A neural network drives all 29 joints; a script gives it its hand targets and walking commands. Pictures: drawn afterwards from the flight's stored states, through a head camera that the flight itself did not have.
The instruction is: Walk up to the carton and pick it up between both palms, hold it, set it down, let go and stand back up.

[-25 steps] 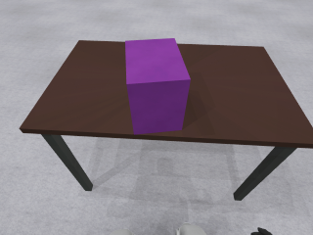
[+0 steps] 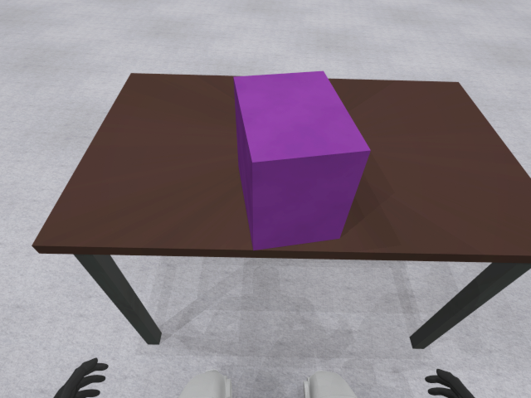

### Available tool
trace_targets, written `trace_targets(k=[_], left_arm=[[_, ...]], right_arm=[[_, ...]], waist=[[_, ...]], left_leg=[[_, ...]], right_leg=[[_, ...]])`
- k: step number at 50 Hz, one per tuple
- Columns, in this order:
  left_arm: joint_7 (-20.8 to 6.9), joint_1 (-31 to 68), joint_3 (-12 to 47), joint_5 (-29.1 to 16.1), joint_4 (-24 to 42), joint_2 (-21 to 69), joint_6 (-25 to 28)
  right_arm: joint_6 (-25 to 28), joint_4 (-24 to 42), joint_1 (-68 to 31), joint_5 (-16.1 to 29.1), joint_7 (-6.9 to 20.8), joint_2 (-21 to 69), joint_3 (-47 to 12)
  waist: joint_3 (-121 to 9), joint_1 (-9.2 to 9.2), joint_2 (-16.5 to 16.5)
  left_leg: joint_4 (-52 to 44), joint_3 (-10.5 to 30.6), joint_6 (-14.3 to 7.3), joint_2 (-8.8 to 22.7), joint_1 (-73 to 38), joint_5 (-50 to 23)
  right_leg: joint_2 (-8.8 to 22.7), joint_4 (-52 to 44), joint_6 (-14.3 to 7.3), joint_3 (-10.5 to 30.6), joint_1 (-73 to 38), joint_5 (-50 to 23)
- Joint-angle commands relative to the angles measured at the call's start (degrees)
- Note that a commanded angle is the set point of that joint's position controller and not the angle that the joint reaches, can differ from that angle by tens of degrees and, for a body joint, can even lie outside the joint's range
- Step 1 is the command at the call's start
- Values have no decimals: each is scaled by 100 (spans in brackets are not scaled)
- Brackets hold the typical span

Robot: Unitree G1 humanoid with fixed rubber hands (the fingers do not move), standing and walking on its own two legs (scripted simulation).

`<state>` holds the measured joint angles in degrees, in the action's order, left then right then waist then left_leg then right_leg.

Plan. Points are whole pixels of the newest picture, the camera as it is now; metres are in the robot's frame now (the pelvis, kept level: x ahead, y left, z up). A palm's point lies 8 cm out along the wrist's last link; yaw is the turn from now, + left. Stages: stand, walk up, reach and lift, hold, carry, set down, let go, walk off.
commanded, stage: walk up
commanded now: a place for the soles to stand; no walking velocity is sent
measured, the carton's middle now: (288, 160) +0.50 -0.04 +0.08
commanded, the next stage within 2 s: none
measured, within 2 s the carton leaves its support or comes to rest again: neither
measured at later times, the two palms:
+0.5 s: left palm out of the picture +0.10 +0.28 -0.07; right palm out of the picture +0.12 -0.32 -0.08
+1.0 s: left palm (78, 395) +0.15 +0.27 -0.06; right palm out of the picture +0.13 -0.32 -0.07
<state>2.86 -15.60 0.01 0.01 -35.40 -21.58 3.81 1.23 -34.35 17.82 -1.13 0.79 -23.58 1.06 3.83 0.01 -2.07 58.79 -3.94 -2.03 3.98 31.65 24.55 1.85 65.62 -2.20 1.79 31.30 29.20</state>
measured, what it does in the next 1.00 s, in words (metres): steps on the spot: right foot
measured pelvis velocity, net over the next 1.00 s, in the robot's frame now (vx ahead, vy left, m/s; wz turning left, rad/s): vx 0.01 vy -0.02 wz -0.05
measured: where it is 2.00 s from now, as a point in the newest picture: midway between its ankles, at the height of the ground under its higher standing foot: outside the picture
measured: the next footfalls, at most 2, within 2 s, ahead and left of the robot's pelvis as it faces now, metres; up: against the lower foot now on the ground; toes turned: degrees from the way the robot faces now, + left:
right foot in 0.06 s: +0.10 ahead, -0.11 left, +0.00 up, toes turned -7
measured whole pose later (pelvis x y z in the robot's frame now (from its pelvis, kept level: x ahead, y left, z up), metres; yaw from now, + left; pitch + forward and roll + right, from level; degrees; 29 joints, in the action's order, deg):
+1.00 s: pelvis +0.01 -0.02 +0.00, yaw -3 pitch -2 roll +0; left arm 2.9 -15.7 0.0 0.0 -36.5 -21.6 5.1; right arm 1.8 -34.4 14.9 -1.1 0.7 -23.6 1.1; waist 3.4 0.0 -1.8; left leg 57.6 -5.9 -1.4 5.0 29.1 26.7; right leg 1.1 58.1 -0.6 2.3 28.0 28.7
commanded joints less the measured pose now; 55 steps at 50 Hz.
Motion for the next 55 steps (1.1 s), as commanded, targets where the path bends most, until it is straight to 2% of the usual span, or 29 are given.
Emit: trace_targets(k=[1,3,5,6,9,10,11,13,16,17,18,19,22,24,27,28,30,32,34,38,39,40,43,45,46,48,50,52,55], left_arm=[[15,-1100,-648,93,-597,-1438,110],[60,-1172,-626,72,-639,-1519,133],[83,-985,-720,153,-459,-1969,227],[67,-750,-746,90,-365,-2116,192],[87,50,-493,75,-231,-1749,197],[87,125,-448,27,-80,-1564,186],[93,-277,-406,-24,-216,-1343,85],[102,-752,-472,18,-457,-1502,35],[19,-1270,-665,141,-574,-1687,116],[-34,-1387,-694,160,-678,-1773,159],[-24,-1418,-721,192,-571,-1950,216],[6,-939,-780,208,-409,-2302,232],[23,-185,-704,212,-191,-2157,238],[17,-7,-494,111,-152,-1803,182],[24,-429,-458,92,-202,-1423,127],[45,-496,-515,49,-220,-1589,133],[42,-827,-506,17,-359,-1559,212],[35,-678,-540,75,-354,-1722,295],[14,-563,-622,31,-290,-2079,299],[45,4,-422,21,-103,-1698,217],[48,185,-395,45,-79,-1566,196],[27,185,-375,28,-108,-1447,136],[34,-64,-476,-53,-172,-1516,77],[-36,-304,-486,30,-375,-1642,160],[-26,-503,-518,103,-456,-1586,186],[16,-590,-590,146,-404,-1901,292],[-18,-102,-665,163,-290,-2321,259],[-8,232,-570,146,-127,-2104,235],[29,360,-402,34,-120,-1567,227]], right_arm=[[87,238,-693,-9,-31,-1684,688],[44,214,-779,39,-51,-1439,593],[42,366,-739,126,-45,-916,518],[61,339,-850,123,-67,-1035,543],[184,-52,-476,117,-56,-1132,591],[218,-153,58,108,-93,-1338,726],[231,-205,110,29,-94,-1630,738],[198,-48,-374,33,-76,-1734,756],[124,181,-902,72,-110,-1553,662],[88,185,-1077,62,-85,-1479,548],[22,196,-1175,59,-69,-1054,542],[14,210,-1071,42,-90,-1093,544],[113,-194,-523,-9,-7,-1223,592],[215,-398,-258,7,-33,-1160,652],[289,-159,-303,17,-59,-1645,700],[252,-98,-398,79,-77,-1646,676],[215,-56,-823,51,-93,-1548,619],[179,-3,-684,139,-77,-1195,509],[157,125,-836,148,-89,-1011,441],[248,-87,-542,74,-110,-1285,544],[256,-111,-577,96,-84,-1267,559],[288,-187,-236,69,-87,-1509,627],[279,-120,-361,4,-123,-1749,639],[233,-56,-774,60,-102,-1601,616],[191,-38,-804,53,-80,-1574,615],[145,97,-1150,76,-70,-1064,456],[119,-59,-768,125,-53,-976,438],[186,-107,-701,95,-39,-1109,507],[233,-232,-159,-73,-45,-1399,681]], waist=[[-310,173,-417],[-159,312,-291],[-556,179,1204],[-546,222,1255],[-357,-312,651],[-866,-560,449],[-1036,-422,-541],[-576,-48,-509],[-230,287,278],[95,454,496],[33,475,1532],[148,363,1442],[-182,-89,1089],[-200,-412,762],[-783,-185,-48],[-643,-88,145],[-597,138,29],[-879,40,878],[-1195,37,1282],[-820,-159,726],[-770,-251,851],[-901,-355,250],[-790,-226,-443],[-439,50,39],[-585,111,325],[-486,161,1051],[-265,-8,1291],[-336,-171,1431],[-774,-491,66]], left_leg=[[-2803,1936,-901,1341,149,1155],[-2124,1503,-732,1152,352,1010],[-425,595,-91,261,793,751],[-189,361,-8,-124,500,598],[-1439,707,-203,226,-1399,-85],[-1860,1496,-486,773,-2074,-270],[-2546,2320,-717,1450,-2276,29],[-2859,2947,-1251,1963,-1621,-152],[-2517,2071,-926,1639,285,1787],[-1792,1082,-412,852,972,1924],[-304,410,27,194,1094,1302],[272,515,1,-93,909,900],[-360,331,-107,-94,-295,631],[-1453,634,-305,81,-1249,408],[-2809,2752,-1104,1655,-1621,766],[-2734,2513,-1092,1690,-1231,632],[-2004,1571,-802,1265,-893,-264],[-660,469,-237,322,-654,-1360],[-316,397,-79,129,-409,-688],[-1234,723,-260,270,-1361,-1000],[-1519,1003,-453,590,-1552,-259],[-2144,1662,-635,875,-1680,451],[-2937,2821,-1343,1990,-1478,-31],[-2362,1936,-1021,1496,-983,193],[-2157,1514,-720,1289,-583,546],[-647,357,-116,351,275,521],[-433,453,-68,-9,78,649],[-858,439,-202,-62,-354,437],[-1817,1272,-604,587,-2165,-21]], right_leg=[[-201,-917,-105,-520,-569,-546],[-381,-1802,-226,-476,-957,-474],[848,-3076,-882,2256,-1105,-330],[1150,-3494,-1264,3277,-900,-485],[538,-2385,-642,1563,474,-2097],[230,-1459,-343,808,957,-2327],[-39,-545,-62,98,1059,-1450],[97,-371,-69,-155,782,197],[-153,-1202,-216,-220,-663,-375],[127,-2326,-484,598,-1013,338],[846,-3809,-824,2518,-807,1855],[1433,-4638,-1233,3918,-355,2083],[1226,-3796,-1137,3122,-3,681],[694,-2629,-688,1754,589,-807],[-30,-752,-111,-99,708,-732],[6,-924,-103,-200,393,-420],[31,-1578,-232,-59,-270,-1419],[464,-2347,-525,1303,-773,-2432],[853,-2587,-1041,2375,-1157,-3002],[666,-2209,-819,1883,119,-2322],[409,-1984,-592,1179,599,-1598],[84,-1256,-366,559,581,-1558],[18,-545,-118,-106,758,235],[-61,-1558,-208,-111,105,-421],[14,-1793,-296,45,-509,-776],[649,-3058,-675,1964,-839,-795],[1105,-3603,-1096,3194,-564,-440],[914,-3248,-1049,2811,-137,-593],[266,-1725,-393,880,1126,-1725]])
